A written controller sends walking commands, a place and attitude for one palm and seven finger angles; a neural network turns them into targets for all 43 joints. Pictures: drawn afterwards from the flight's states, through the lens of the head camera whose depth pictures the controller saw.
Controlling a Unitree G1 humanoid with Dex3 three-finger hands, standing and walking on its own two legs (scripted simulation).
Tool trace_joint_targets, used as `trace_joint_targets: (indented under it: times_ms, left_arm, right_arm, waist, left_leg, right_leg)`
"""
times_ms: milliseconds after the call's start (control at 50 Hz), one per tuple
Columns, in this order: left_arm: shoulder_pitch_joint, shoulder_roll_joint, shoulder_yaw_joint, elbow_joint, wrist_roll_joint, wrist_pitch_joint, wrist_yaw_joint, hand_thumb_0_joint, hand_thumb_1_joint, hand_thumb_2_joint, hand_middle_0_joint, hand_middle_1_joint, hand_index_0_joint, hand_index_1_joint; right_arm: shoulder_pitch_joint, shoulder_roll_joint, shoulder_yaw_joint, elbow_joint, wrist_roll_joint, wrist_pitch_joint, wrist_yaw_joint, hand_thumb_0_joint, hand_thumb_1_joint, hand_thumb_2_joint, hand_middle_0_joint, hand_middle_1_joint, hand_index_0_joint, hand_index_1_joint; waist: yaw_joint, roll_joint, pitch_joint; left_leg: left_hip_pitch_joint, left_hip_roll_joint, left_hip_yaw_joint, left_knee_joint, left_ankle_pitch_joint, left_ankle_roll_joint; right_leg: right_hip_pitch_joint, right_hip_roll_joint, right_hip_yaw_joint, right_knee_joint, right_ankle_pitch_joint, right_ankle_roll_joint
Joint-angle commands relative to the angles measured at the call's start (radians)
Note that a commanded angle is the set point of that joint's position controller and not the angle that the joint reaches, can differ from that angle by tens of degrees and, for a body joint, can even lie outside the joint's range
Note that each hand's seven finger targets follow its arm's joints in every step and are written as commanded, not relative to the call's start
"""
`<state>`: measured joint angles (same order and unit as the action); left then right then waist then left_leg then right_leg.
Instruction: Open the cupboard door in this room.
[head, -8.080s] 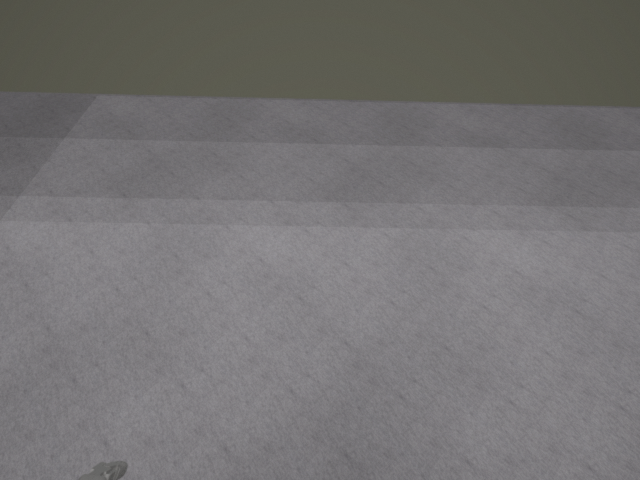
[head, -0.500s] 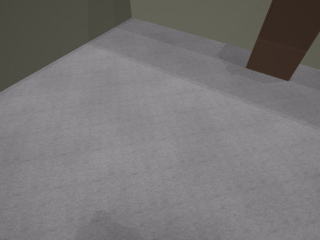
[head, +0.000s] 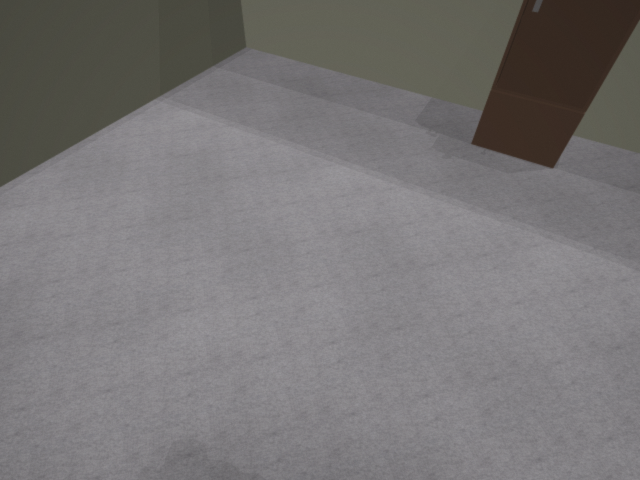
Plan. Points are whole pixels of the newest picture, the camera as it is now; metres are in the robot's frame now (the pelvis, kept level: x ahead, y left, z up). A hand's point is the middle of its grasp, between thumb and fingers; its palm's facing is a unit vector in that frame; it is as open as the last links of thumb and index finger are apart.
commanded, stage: stand and wait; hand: left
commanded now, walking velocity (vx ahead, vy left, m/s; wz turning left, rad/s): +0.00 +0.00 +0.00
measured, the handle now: out of the picture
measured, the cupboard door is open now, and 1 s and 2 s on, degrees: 0 0 0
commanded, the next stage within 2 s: turn or walk to find it in 0.14 s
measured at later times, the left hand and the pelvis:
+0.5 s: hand out of the picture -0.01 +0.17 -0.19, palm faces +0.14 -0.97 -0.21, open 7.3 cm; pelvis -0.01 -0.01 -0.01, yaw +6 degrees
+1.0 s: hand out of the picture +0.03 +0.16 -0.15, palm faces +0.32 -0.90 -0.30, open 7.3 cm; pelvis -0.01 -0.06 -0.01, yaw +19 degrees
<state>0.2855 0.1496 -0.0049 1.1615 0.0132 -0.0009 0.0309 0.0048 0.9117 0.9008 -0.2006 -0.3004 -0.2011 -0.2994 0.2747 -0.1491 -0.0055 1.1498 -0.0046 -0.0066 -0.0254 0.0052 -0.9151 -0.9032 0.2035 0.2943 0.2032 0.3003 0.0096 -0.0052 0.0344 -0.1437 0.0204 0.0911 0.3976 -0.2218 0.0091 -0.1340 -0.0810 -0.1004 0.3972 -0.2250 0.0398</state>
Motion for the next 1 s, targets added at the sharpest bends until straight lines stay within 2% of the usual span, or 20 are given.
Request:
trace_joint_targets:
  times_ms: [0, 180, 320, 380, 420, 460, 500, 520, 540, 560, 580, 640, 680, 780, 860, 880, 900, 920, 940, 980]
  left_arm:
    - [0.068, 0.092, 0.017, -0.024, -0.003, -0.009, 0.006, 0.0, 0.9, 0.9, -0.2, -0.3, -0.2, -0.3]
    - [0.067, 0.083, 0.026, -0.034, -0.005, -0.005, 0.012, 0.0, 0.9, 0.9, -0.2, -0.3, -0.2, -0.3]
    - [0.047, 0.104, 0.058, -0.088, 0.002, 0.009, 0.013, 0.0, 0.9, 0.9, -0.2, -0.3, -0.2, -0.3]
    - [0.039, 0.141, 0.075, -0.12, 0.006, 0.01, 0.011, 0.0, 0.9, 0.9, -0.2, -0.3, -0.2, -0.3]
    - [0.021, 0.176, 0.087, -0.15, 0.009, 0.011, 0.012, 0.0, 0.9, 0.9, -0.2, -0.3, -0.2, -0.3]
    - [-0.015, 0.19, 0.093, -0.178, 0.014, 0.009, 0.011, 0.0, 0.9, 0.9, -0.2, -0.3, -0.2, -0.3]
    - [-0.057, 0.189, 0.097, -0.197, 0.018, 0.012, 0.011, 0.0, 0.9, 0.9, -0.2, -0.3, -0.2, -0.3]
    - [-0.063, 0.185, 0.098, -0.207, 0.013, 0.018, 0.006, 0.0, 0.9, 0.9, -0.2, -0.3, -0.2, -0.3]
    - [-0.055, 0.14, 0.094, -0.225, 0.003, 0.023, -0.001, 0.0, 0.9, 0.9, -0.2, -0.3, -0.2, -0.3]
    - [-0.102, 0.112, 0.082, -0.252, 0.003, 0.028, 0.002, 0.0, 0.9, 0.9, -0.2, -0.3, -0.2, -0.3]
    - [-0.129, 0.125, 0.083, -0.257, 0.01, 0.035, 0.005, 0.0, 0.9, 0.9, -0.2, -0.3, -0.2, -0.3]
    - [-0.105, 0.124, 0.082, -0.242, 0.008, 0.02, -0.009, 0.0, 0.9, 0.9, -0.2, -0.3, -0.2, -0.3]
    - [-0.109, 0.125, 0.079, -0.247, 0.005, 0.021, -0.012, 0.0, 0.9, 0.9, -0.2, -0.3, -0.2, -0.3]
    - [-0.14, 0.122, 0.071, -0.285, -0.003, 0.024, -0.01, 0.0, 0.9, 0.9, -0.2, -0.3, -0.2, -0.3]
    - [-0.02, 0.146, 0.079, -0.267, -0.006, 0.013, -0.008, 0.0, 0.9, 0.9, -0.2, -0.3, -0.2, -0.3]
    - [0.018, 0.185, 0.085, -0.265, 0.002, 0.004, -0.005, 0.0, 0.9, 0.9, -0.2, -0.3, -0.2, -0.3]
    - [0.024, 0.28, 0.103, -0.276, 0.019, -0.007, 0.003, 0.0, 0.9, 0.9, -0.2, -0.3, -0.2, -0.3]
    - [-0.012, 0.315, 0.105, -0.301, 0.014, -0.003, 0.003, 0.0, 0.9, 0.9, -0.2, -0.3, -0.2, -0.3]
    - [-0.053, 0.285, 0.108, -0.315, 0.009, -0.008, 0.007, 0.0, 0.9, 0.9, -0.2, -0.3, -0.2, -0.3]
    - [-0.129, 0.222, 0.083, -0.327, 0.007, -0.011, 0.001, 0.0, 0.9, 0.9, -0.2, -0.3, -0.2, -0.3]
  right_arm:
    - [0.057, -0.097, -0.018, -0.02, -0.001, -0.017, -0.005, 0.0, -0.9, -0.9, 0.2, 0.3, 0.2, 0.3]
    - [0.085, -0.078, -0.022, -0.015, -0.003, -0.013, -0.005, 0.0, -0.9, -0.9, 0.2, 0.3, 0.2, 0.3]
    - [0.048, -0.102, -0.046, -0.074, -0.009, 0.014, 0.004, 0.0, -0.9, -0.9, 0.2, 0.3, 0.2, 0.3]
    - [0.038, -0.09, -0.051, -0.112, -0.013, 0.022, 0.011, 0.0, -0.9, -0.9, 0.2, 0.3, 0.2, 0.3]
    - [0.038, -0.085, -0.06, -0.136, -0.015, 0.029, 0.014, 0.0, -0.9, -0.9, 0.2, 0.3, 0.2, 0.3]
    - [0.015, -0.089, -0.066, -0.161, -0.016, 0.034, 0.018, 0.0, -0.9, -0.9, 0.2, 0.3, 0.2, 0.3]
    - [0.025, -0.088, -0.068, -0.176, -0.012, 0.03, 0.024, 0.0, -0.9, -0.9, 0.2, 0.3, 0.2, 0.3]
    - [0.051, -0.108, -0.069, -0.176, -0.013, 0.023, 0.026, 0.0, -0.9, -0.9, 0.2, 0.3, 0.2, 0.3]
    - [0.072, -0.168, -0.076, -0.181, -0.02, 0.014, 0.024, 0.0, -0.9, -0.9, 0.2, 0.3, 0.2, 0.3]
    - [0.11, -0.23, -0.091, -0.176, -0.028, 0.007, 0.015, 0.0, -0.9, -0.9, 0.2, 0.3, 0.2, 0.3]
    - [0.117, -0.245, -0.095, -0.164, -0.025, 0.007, 0.004, 0.0, -0.9, -0.9, 0.2, 0.3, 0.2, 0.3]
    - [0.009, -0.221, -0.084, -0.203, -0.021, -0.001, -0.002, 0.0, -0.9, -0.9, 0.2, 0.3, 0.2, 0.3]
    - [-0.005, -0.22, -0.085, -0.213, -0.02, -0.001, 0.0, 0.0, -0.9, -0.9, 0.2, 0.3, 0.2, 0.3]
    - [-0.014, -0.247, -0.096, -0.233, -0.024, 0.015, 0.007, 0.0, -0.9, -0.9, 0.2, 0.3, 0.2, 0.3]
    - [-0.082, -0.256, -0.106, -0.267, -0.021, 0.029, 0.019, 0.0, -0.9, -0.9, 0.2, 0.3, 0.2, 0.3]
    - [-0.085, -0.224, -0.104, -0.278, -0.013, 0.031, 0.024, 0.0, -0.9, -0.9, 0.2, 0.3, 0.2, 0.3]
    - [-0.073, -0.159, -0.095, -0.297, -0.007, 0.032, 0.031, 0.0, -0.9, -0.9, 0.2, 0.3, 0.2, 0.3]
    - [-0.099, -0.175, -0.099, -0.314, -0.017, 0.038, 0.029, 0.0, -0.9, -0.9, 0.2, 0.3, 0.2, 0.3]
    - [-0.114, -0.195, -0.104, -0.303, -0.025, 0.052, 0.029, 0.0, -0.9, -0.9, 0.2, 0.3, 0.2, 0.3]
    - [-0.085, -0.182, -0.104, -0.26, -0.024, 0.061, 0.039, 0.0, -0.9, -0.9, 0.2, 0.3, 0.2, 0.3]
  waist:
    - [0.002, 0.008, 0.043]
    - [0.001, 0.014, 0.051]
    - [0.005, 0.021, 0.065]
    - [0.004, -0.075, 0.034]
    - [0.0, -0.168, 0.004]
    - [-0.004, -0.182, 0.008]
    - [-0.028, -0.103, 0.011]
    - [-0.041, -0.012, 0.002]
    - [-0.047, 0.175, 0.008]
    - [-0.078, 0.352, -0.004]
    - [-0.079, 0.299, -0.02]
    - [-0.027, 0.142, -0.076]
    - [-0.032, 0.132, -0.099]
    - [-0.045, 0.157, -0.088]
    - [0.012, 0.15, -0.093]
    - [0.029, 0.06, -0.098]
    - [0.03, -0.203, -0.086]
    - [0.032, -0.271, -0.049]
    - [0.022, -0.268, -0.01]
    - [-0.031, -0.135, 0.056]
  left_leg:
    - [-0.045, 0.101, -0.1, -0.092, 0.1, 0.007]
    - [-0.078, 0.097, -0.105, -0.067, 0.117, 0.009]
    - [-0.224, 0.1, -0.162, -0.018, 0.012, 0.026]
    - [-0.264, 0.047, -0.106, 0.104, -0.001, 0.006]
    - [-0.257, 0.027, -0.049, 0.251, -0.047, -0.01]
    - [-0.245, 0.038, -0.031, 0.37, -0.164, -0.024]
    - [-0.192, 0.064, -0.034, 0.281, -0.128, -0.025]
    - [-0.137, 0.096, -0.1, 0.153, 0.022, -0.003]
    - [-0.111, 0.2, -0.31, 0.015, 0.167, 0.051]
    - [-0.073, 0.313, -0.537, -0.133, 0.225, 0.132]
    - [-0.069, 0.329, -0.552, -0.146, 0.204, 0.159]
    - [-0.007, 0.257, -0.416, -0.082, 0.256, 0.168]
    - [0.011, 0.223, -0.369, -0.067, 0.305, 0.163]
    - [-0.004, 0.213, -0.401, -0.048, 0.347, 0.173]
    - [-0.176, 0.14, -0.373, 0.027, 0.217, 0.104]
    - [-0.263, 0.08, -0.325, 0.106, 0.098, 0.053]
    - [-0.448, -0.049, -0.186, 0.318, -0.132, -0.022]
    - [-0.452, -0.068, -0.151, 0.53, -0.335, -0.04]
    - [-0.436, -0.036, -0.196, 0.668, -0.32, -0.033]
    - [-0.437, -0.014, -0.18, 0.803, -0.198, -0.042]
  right_leg:
    - [-0.023, -0.059, 0.06, -0.068, 0.071, -0.029]
    - [-0.031, -0.059, 0.039, -0.028, 0.064, -0.028]
    - [-0.066, -0.068, 0.018, 0.033, -0.069, -0.026]
    - [-0.068, -0.15, 0.067, -0.012, -0.11, -0.063]
    - [-0.094, -0.25, 0.119, -0.066, -0.12, -0.118]
    - [-0.145, -0.308, 0.12, -0.071, -0.042, -0.161]
    - [-0.176, -0.293, 0.05, 0.027, 0.043, -0.139]
    - [-0.22, -0.227, -0.026, 0.136, 0.005, -0.086]
    - [-0.294, -0.091, -0.091, 0.311, -0.112, -0.013]
    - [-0.38, 0.005, -0.066, 0.54, -0.35, 0.018]
    - [-0.411, -0.007, 0.042, 0.678, -0.362, 0.003]
    - [-0.435, -0.013, 0.089, 0.735, -0.228, 0.012]
    - [-0.399, 0.0, 0.086, 0.669, -0.217, 0.02]
    - [-0.306, 0.035, 0.08, 0.448, -0.241, 0.023]
    - [-0.034, 0.059, 0.041, 0.094, -0.042, 0.018]
    - [0.068, -0.001, 0.086, -0.035, 0.013, 0.007]
    - [0.151, -0.242, 0.36, -0.132, -0.006, -0.077]
    - [-0.002, -0.399, 0.455, -0.163, 0.022, -0.172]
    - [-0.101, -0.372, 0.449, -0.176, 0.008, -0.189]
    - [-0.139, -0.258, 0.263, -0.129, 0.093, -0.153]
